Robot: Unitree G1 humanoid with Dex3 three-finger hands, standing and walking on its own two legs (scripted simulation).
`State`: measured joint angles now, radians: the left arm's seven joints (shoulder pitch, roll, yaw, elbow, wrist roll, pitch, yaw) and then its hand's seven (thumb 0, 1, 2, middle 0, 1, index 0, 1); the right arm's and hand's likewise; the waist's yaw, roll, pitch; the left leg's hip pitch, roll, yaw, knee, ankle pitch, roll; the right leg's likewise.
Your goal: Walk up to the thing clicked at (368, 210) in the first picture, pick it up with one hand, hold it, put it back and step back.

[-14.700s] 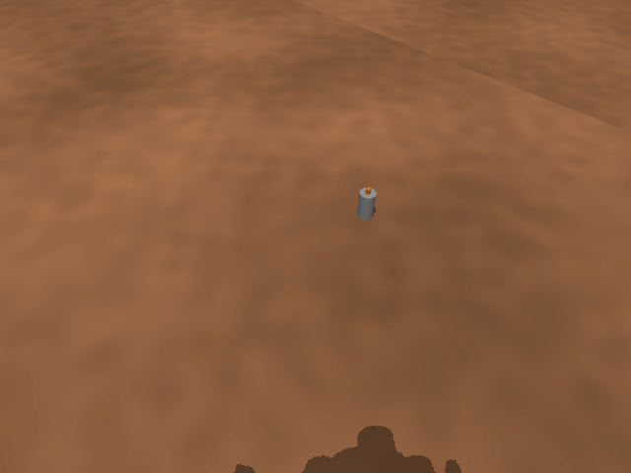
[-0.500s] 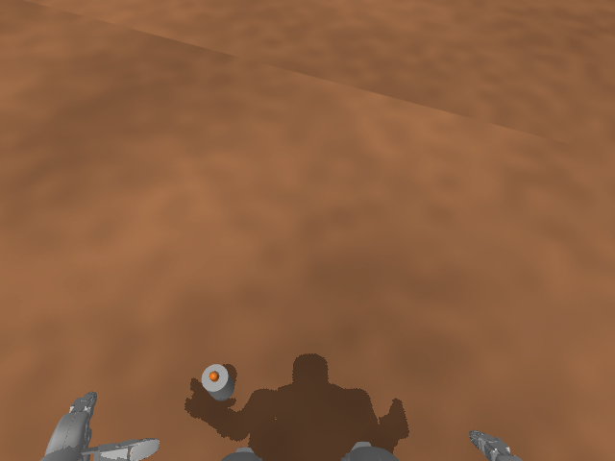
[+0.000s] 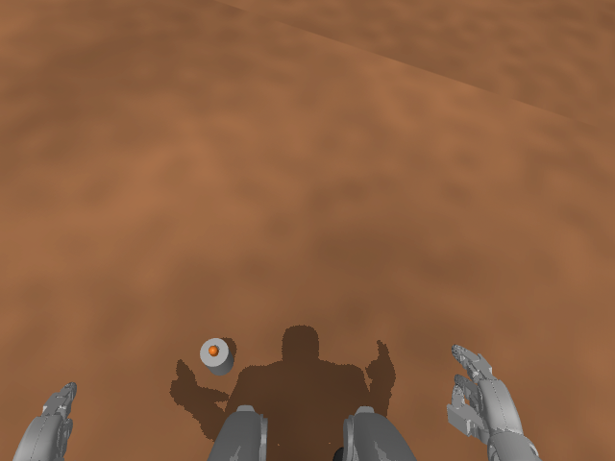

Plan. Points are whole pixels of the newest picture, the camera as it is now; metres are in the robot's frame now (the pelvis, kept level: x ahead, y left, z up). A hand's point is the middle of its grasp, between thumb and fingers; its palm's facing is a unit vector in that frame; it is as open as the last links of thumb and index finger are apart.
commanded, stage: go down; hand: left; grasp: from the side
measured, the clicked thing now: (217, 356) +0.37 +0.22 -0.59
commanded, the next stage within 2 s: none
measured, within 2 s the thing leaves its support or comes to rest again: neither
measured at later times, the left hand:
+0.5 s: hand (96, 392) +0.23 +0.34 -0.21, palm faces +0.14 -0.96 -0.23, open 17.3 cm
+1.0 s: hand (90, 377) +0.26 +0.38 -0.26, palm faces +0.16 -0.97 -0.16, open 17.5 cm
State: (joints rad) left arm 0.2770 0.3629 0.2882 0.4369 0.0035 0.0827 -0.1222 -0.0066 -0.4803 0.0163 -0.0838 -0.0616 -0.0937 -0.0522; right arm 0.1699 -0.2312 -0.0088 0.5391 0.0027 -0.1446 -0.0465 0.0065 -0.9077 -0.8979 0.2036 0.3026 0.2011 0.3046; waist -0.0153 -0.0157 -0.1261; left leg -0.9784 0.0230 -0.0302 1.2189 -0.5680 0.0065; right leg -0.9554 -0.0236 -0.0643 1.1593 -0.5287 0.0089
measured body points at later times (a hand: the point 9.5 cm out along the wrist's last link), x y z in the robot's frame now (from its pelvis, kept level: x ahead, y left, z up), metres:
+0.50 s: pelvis -0.05 -0.01 -0.15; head +0.14 +0.02 +0.26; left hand +0.22 +0.39 -0.20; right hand +0.14 -0.27 -0.27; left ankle +0.01 +0.11 -0.64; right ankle +0.01 -0.13 -0.64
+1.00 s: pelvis -0.07 +0.00 -0.23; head +0.13 +0.05 +0.17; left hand +0.25 +0.43 -0.25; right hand +0.10 -0.28 -0.33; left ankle +0.01 +0.11 -0.64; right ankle +0.01 -0.13 -0.64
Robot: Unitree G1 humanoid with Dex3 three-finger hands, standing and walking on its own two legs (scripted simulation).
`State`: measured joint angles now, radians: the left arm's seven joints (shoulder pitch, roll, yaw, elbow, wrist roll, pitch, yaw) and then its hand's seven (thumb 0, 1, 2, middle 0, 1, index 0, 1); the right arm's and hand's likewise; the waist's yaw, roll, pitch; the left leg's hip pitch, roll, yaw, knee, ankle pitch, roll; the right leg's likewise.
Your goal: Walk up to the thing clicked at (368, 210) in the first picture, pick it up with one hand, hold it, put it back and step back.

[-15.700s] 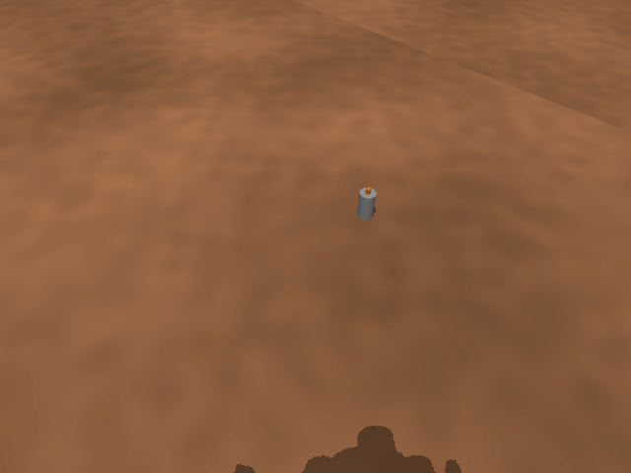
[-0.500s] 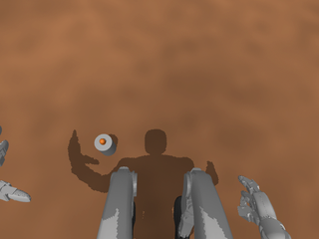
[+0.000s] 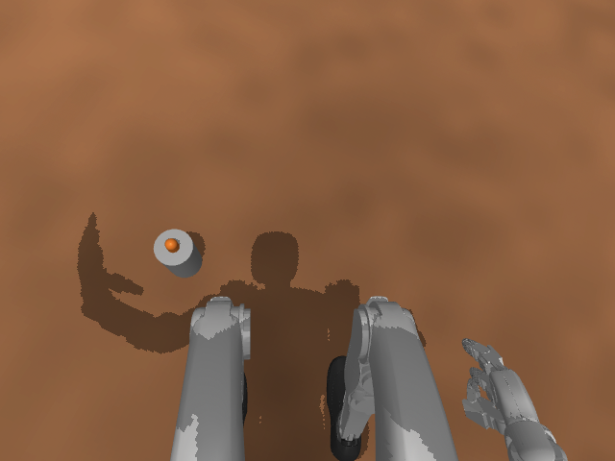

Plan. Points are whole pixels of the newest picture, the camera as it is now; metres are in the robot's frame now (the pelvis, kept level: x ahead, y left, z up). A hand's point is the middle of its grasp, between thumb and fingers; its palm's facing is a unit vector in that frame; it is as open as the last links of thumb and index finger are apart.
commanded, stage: go down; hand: left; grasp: from the side
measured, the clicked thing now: (178, 253) +0.43 +0.25 -0.36
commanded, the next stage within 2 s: approach in 1.14 s
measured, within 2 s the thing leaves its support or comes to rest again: neither
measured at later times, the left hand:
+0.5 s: hand out of the picture +0.32 +0.42 -0.05, palm faces +0.24 -0.96 -0.13, open 17.6 cm
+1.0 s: hand out of the picture +0.32 +0.43 -0.07, palm faces +0.24 -0.96 -0.12, open 17.6 cm
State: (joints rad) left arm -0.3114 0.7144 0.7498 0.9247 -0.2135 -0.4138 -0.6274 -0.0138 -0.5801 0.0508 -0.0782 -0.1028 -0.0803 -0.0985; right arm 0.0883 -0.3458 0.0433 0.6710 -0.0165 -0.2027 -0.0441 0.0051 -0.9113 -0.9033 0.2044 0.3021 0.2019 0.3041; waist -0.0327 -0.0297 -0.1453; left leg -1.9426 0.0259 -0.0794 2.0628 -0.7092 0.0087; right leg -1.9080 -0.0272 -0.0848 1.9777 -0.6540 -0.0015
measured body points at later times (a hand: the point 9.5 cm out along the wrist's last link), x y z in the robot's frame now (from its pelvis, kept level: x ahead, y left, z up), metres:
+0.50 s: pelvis -0.01 +0.00 -0.05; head +0.19 +0.06 +0.35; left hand +0.30 +0.47 -0.04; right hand +0.18 -0.27 -0.15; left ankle +0.07 +0.12 -0.41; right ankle +0.09 -0.12 -0.41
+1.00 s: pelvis -0.01 +0.00 -0.07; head +0.19 +0.07 +0.33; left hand +0.30 +0.48 -0.06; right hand +0.17 -0.27 -0.16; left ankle +0.07 +0.12 -0.41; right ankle +0.09 -0.12 -0.41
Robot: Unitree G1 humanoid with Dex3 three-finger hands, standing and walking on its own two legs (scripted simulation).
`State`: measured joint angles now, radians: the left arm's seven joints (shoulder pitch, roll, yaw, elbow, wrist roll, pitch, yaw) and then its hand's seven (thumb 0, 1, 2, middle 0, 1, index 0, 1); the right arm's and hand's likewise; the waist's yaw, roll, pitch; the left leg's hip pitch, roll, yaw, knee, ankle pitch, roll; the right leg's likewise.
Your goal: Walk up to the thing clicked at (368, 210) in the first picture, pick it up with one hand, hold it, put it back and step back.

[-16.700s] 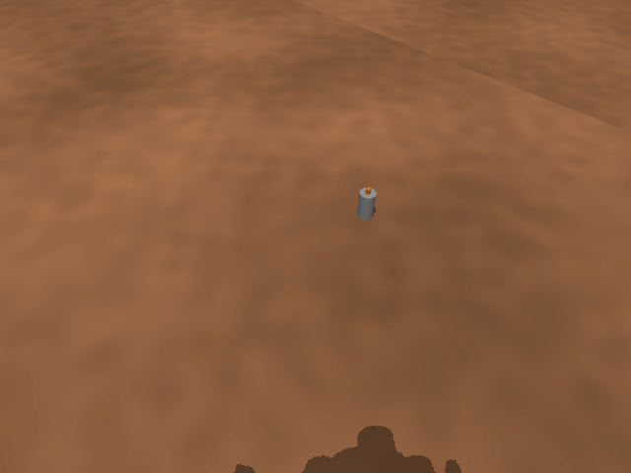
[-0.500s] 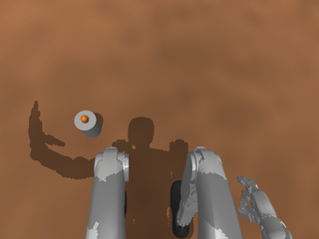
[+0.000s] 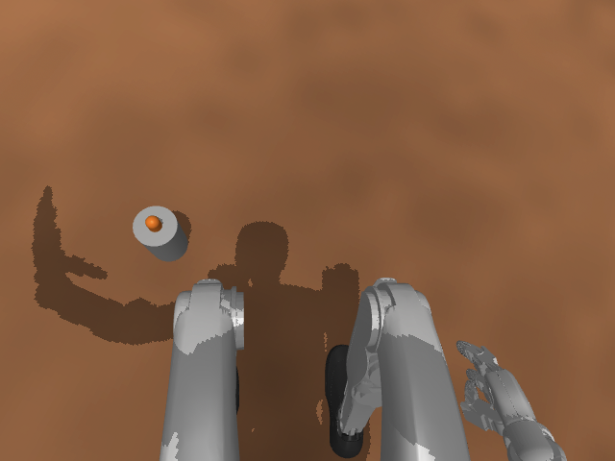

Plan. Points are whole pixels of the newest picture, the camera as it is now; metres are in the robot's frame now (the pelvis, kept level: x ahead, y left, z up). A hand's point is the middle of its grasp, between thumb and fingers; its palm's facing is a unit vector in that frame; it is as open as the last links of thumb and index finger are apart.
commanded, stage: go down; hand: left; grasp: from the side
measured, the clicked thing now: (161, 233) +0.44 +0.26 -0.30
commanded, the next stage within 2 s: approach in 0.14 s
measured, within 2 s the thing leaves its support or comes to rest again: neither
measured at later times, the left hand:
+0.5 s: hand out of the picture +0.34 +0.43 -0.04, palm faces +0.27 -0.96 -0.03, open 17.6 cm
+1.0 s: hand (112, 256) +0.38 +0.31 -0.24, palm faces +0.14 -0.99 +0.07, open 17.6 cm
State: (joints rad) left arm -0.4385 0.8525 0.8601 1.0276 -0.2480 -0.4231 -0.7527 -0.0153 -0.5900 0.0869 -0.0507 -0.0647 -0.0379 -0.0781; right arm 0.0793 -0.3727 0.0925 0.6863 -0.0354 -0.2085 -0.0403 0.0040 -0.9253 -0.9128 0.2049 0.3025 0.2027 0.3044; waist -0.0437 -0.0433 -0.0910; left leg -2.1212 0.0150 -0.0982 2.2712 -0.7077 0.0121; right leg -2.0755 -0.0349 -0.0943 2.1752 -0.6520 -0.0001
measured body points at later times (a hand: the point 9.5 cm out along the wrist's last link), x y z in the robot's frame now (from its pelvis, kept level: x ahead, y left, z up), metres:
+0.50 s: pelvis +0.00 +0.00 -0.02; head +0.21 +0.08 +0.36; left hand +0.32 +0.48 -0.04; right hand +0.19 -0.27 -0.11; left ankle +0.08 +0.12 -0.35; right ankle +0.11 -0.12 -0.35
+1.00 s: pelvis -0.01 +0.01 -0.09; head +0.22 +0.16 +0.26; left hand +0.36 +0.37 -0.25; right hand +0.16 -0.26 -0.14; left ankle +0.08 +0.12 -0.35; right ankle +0.11 -0.12 -0.35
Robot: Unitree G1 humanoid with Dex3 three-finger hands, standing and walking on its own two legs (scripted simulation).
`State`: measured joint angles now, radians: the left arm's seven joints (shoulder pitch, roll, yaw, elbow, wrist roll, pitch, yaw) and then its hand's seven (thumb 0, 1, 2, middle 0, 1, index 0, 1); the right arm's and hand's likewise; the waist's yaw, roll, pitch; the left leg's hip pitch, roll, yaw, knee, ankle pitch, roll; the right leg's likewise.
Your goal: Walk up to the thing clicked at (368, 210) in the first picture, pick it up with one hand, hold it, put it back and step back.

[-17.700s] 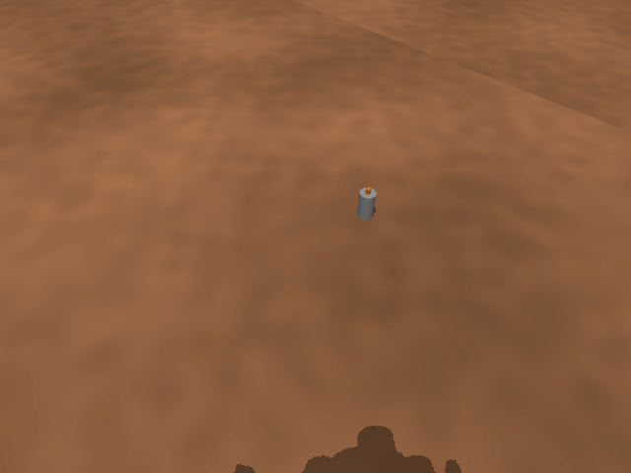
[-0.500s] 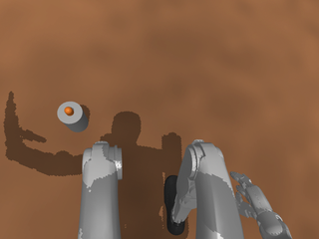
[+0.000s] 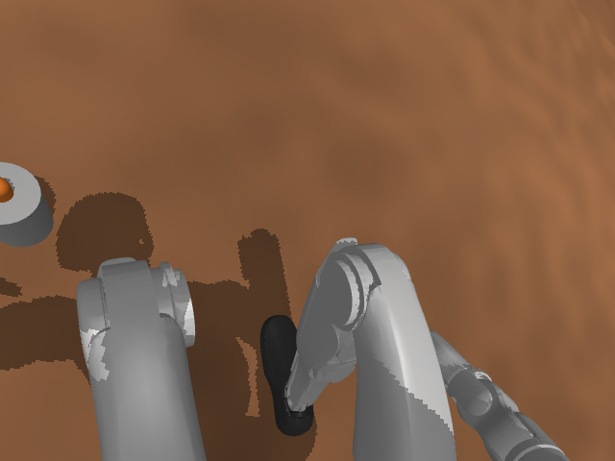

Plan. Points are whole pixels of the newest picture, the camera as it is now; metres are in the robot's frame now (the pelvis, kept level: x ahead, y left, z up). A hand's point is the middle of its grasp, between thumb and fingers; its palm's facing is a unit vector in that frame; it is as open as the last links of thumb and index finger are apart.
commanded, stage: close in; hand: left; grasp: from the side
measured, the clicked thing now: (10, 205) +0.42 +0.29 -0.21
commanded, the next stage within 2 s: rest palm in 0.52 s
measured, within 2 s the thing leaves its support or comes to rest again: leaves its support in 1.70 s
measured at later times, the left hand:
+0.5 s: hand (8, 230) +0.38 +0.29 -0.18, palm faces +0.29 -0.96 +0.03, open 17.6 cm
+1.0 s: hand (21, 217) +0.40 +0.28 -0.19, palm faces +0.33 -0.94 +0.00, open 13.3 cm
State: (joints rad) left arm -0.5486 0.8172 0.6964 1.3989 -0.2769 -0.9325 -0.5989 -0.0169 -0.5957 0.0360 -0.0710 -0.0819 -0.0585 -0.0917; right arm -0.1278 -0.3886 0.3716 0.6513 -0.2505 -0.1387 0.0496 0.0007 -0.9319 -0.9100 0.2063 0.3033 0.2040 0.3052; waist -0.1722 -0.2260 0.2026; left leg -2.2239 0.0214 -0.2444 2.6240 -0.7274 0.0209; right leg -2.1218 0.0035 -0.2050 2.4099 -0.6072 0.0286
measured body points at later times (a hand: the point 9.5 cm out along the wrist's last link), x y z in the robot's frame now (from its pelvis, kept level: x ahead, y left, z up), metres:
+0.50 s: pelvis -0.01 +0.01 -0.01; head +0.20 +0.19 +0.34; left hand +0.36 +0.34 -0.18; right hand +0.15 -0.25 -0.03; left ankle +0.08 +0.12 -0.26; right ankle +0.13 -0.12 -0.26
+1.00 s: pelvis -0.01 +0.01 -0.01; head +0.21 +0.20 +0.32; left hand +0.38 +0.33 -0.19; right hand +0.16 -0.24 -0.03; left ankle +0.08 +0.12 -0.26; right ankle +0.13 -0.12 -0.26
